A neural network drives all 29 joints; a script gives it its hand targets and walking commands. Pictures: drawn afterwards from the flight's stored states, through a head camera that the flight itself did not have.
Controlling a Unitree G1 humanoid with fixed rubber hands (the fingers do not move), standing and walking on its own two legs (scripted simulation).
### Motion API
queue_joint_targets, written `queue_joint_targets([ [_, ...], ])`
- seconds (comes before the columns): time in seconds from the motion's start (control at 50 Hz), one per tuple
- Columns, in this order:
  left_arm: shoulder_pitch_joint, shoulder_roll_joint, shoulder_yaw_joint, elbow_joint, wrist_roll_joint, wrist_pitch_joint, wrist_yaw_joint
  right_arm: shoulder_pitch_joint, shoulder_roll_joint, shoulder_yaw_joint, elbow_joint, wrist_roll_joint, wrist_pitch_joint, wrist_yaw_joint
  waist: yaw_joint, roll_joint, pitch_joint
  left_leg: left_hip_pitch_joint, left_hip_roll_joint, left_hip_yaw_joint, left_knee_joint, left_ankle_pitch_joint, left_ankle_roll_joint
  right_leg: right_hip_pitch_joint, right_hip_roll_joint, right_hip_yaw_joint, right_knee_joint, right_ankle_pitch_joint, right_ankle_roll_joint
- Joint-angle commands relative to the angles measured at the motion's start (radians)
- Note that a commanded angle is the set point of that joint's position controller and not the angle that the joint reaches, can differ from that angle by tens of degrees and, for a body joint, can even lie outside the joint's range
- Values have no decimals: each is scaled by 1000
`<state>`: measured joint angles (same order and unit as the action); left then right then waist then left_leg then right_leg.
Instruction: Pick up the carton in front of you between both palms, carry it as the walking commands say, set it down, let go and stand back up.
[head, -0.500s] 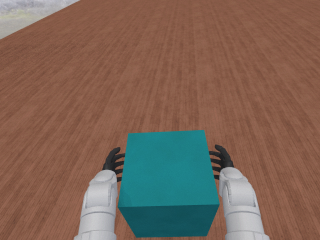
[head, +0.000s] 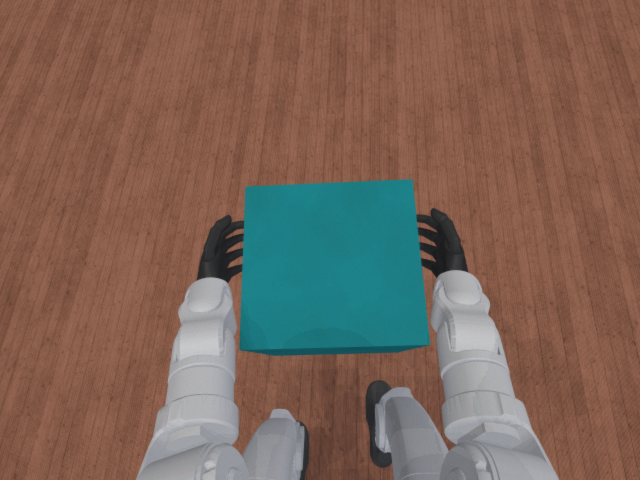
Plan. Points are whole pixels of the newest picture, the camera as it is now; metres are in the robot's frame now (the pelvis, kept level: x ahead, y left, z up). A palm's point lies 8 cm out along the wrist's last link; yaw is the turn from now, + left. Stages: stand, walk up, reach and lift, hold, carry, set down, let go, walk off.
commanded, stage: set down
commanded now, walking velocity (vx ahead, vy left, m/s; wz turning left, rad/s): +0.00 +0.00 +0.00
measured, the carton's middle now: (332, 281) +0.38 +0.00 -0.14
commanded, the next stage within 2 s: none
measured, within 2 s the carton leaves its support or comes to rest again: rests again in 1.94 s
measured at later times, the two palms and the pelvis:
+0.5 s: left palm (234, 274) +0.42 +0.17 -0.20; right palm (411, 261) +0.43 -0.13 -0.22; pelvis -0.02 +0.02 -0.14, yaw +3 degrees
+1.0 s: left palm (255, 281) +0.45 +0.17 -0.37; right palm (396, 271) +0.47 -0.13 -0.38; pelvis -0.04 +0.00 -0.26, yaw +6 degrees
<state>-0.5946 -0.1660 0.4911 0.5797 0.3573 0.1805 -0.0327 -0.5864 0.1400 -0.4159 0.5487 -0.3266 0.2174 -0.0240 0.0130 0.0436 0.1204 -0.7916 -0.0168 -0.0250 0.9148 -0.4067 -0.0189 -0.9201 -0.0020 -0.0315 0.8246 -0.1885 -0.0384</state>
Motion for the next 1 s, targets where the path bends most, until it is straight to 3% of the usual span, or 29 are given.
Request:
queue_joint_targets([
  [0.0, -513, -719, -546, -5, -161, -111, -141, -507, 782, 561, 6, 141, -104, 132, 13, -72, -923, -351, -130, -31, -27, 179, 19, 780, 85, 165, 158, 398, 30],
  [0.08, -557, -740, -669, -67, -254, -114, -104, -539, 754, 654, -60, 195, -114, 121, -16, -58, -1174, -403, -142, -32, 74, 233, -2, 679, 103, 131, 287, 437, 20],
  [0.18, -594, -806, -645, -35, -253, -52, -94, -553, 744, 614, 1, 179, -63, 155, -39, -24, -1071, -471, -144, -41, 139, 111, -11, 319, 130, 75, 351, 177, 17],
  [0.24, -632, -835, -601, 7, -231, -7, -105, -597, 761, 566, 50, 164, -25, 187, -36, -21, -1000, -560, -143, -42, 173, 29, -8, 173, 136, 55, 395, 80, 14],
  [0.34, -687, -835, -532, 59, -203, 36, -114, -692, 793, 534, 94, 161, 18, 221, -2, -72, -1032, -597, -152, -25, 271, 49, -6, -21, 139, 42, 466, 43, 25],
  [0.5, -802, -813, -564, 60, -261, 34, -122, -744, 782, 489, 145, 159, 19, 192, -31, -67, -1165, -775, -169, 11, 431, 81, -24, -107, 144, 41, 608, 110, 34],
  [0.74, -947, -719, -578, 55, -322, 28, -119, -918, 757, 550, 107, 227, 20, 139, -3, -108, -1279, -1024, -181, 63, 630, 21, -21, -141, 133, 48, 783, 106, 64],
  [0.86, -1030, -677, -539, 89, -325, 37, -133, -1008, 722, 529, 129, 230, 30, 125, -5, -135, -1256, -1153, -176, 76, 711, -44, -16, -173, 122, 53, 849, 55, 68],
  [0.98, -1117, -647, -520, 123, -333, 42, -146, -1091, 678, 495, 171, 233, 31, 129, -14, -123, -1235, -1233, -168, 83, 783, -74, -15, -238, 115, 48, 926, 37, 63],
])
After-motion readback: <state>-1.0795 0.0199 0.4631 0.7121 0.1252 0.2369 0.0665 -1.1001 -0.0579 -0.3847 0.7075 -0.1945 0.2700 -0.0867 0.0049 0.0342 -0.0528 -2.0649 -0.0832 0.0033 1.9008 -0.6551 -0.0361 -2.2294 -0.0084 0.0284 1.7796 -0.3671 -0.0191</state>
